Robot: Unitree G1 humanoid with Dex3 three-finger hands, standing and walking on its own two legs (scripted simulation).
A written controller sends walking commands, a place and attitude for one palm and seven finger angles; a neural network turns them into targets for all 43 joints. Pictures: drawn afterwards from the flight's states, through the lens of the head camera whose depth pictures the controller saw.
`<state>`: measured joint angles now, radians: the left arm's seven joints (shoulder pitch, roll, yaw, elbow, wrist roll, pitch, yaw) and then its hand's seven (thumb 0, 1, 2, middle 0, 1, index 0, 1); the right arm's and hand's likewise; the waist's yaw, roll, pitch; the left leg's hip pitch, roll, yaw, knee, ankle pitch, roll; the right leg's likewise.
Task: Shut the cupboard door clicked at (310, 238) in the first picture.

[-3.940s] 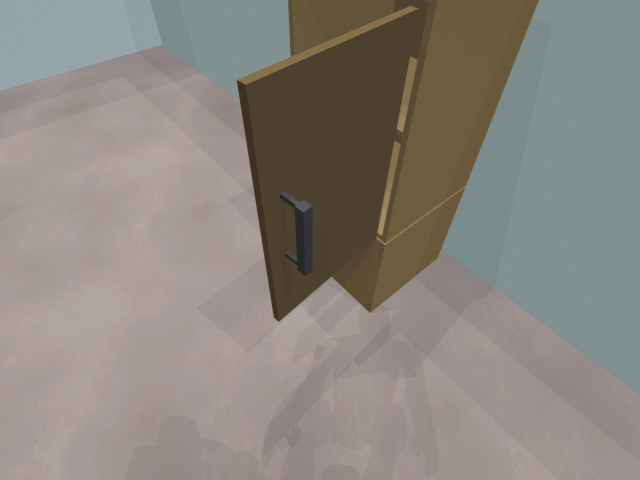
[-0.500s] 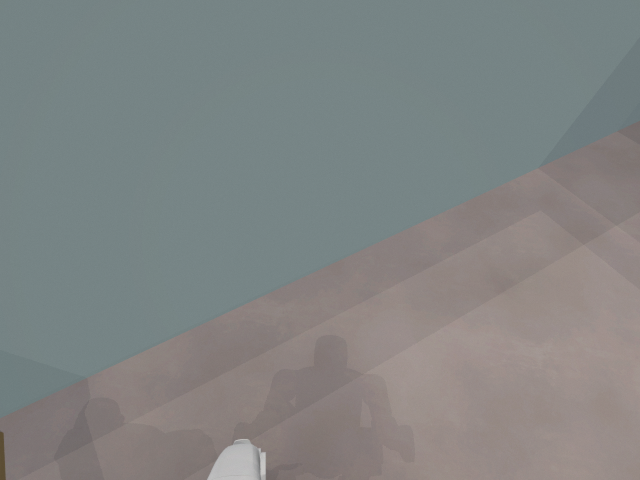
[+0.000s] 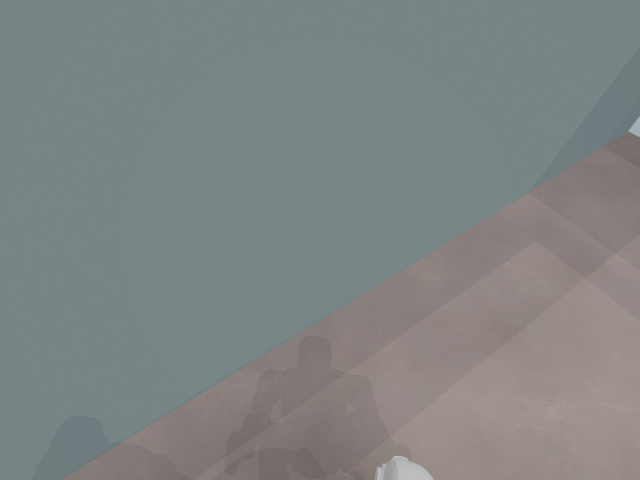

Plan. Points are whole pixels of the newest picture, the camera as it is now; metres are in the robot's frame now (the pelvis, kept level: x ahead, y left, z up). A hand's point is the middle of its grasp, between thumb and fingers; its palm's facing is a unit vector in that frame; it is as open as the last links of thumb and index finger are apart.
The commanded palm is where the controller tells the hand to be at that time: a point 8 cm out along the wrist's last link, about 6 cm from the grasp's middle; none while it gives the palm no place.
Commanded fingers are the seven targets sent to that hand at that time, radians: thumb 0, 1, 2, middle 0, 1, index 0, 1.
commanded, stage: turn to face it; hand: left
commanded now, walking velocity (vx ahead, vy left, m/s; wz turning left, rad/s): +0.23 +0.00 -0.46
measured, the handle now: out of the picture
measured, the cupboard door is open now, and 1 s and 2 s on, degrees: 95 95 95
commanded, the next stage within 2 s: none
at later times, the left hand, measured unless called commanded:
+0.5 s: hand (246, 399) +0.26 +0.15 -0.19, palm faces +0.18 -0.97 -0.14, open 7.2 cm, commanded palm none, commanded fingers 0.00 0.90 0.90 -0.20 -0.30 -0.20 -0.30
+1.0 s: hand (250, 414) +0.23 +0.13 -0.15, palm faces +0.43 -0.85 -0.31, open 7.4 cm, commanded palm none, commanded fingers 0.00 0.90 0.90 -0.20 -0.30 -0.20 -0.30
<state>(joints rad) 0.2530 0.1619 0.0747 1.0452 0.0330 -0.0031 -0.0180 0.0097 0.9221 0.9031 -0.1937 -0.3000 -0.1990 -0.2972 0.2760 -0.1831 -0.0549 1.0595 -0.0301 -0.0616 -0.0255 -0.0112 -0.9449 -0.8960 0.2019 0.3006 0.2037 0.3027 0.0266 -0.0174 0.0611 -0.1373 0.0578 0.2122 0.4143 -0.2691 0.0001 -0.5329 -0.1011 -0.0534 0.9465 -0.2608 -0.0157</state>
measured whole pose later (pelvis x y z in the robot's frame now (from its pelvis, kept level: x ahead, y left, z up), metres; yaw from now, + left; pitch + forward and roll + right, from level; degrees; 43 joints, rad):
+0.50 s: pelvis +0.18 -0.04 -0.02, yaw +9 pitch +0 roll -1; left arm 0.14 0.16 0.05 0.96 0.01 -0.02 0.02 -0.02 0.94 0.90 -0.20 -0.30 -0.21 -0.30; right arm 0.25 -0.16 -0.05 1.01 -0.03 0.03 0.01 0.01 -0.94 -0.90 0.20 0.30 0.20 0.30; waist -0.03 -0.03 0.06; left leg -0.40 0.07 0.13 0.64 -0.21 0.00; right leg -0.21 -0.11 -0.32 0.63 -0.40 0.00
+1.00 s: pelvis +0.25 -0.09 +0.00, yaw +27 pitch +1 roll +2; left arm 0.20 0.20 0.04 0.89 0.02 0.01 0.03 0.00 0.91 0.90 -0.20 -0.30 -0.20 -0.30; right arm 0.12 -0.27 -0.10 0.93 -0.02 0.09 0.02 0.01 -0.91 -0.90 0.20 0.30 0.20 0.30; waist -0.01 0.02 0.09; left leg -0.53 0.00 0.01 1.13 -0.44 -0.06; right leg -0.23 -0.09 -0.14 0.55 -0.34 -0.01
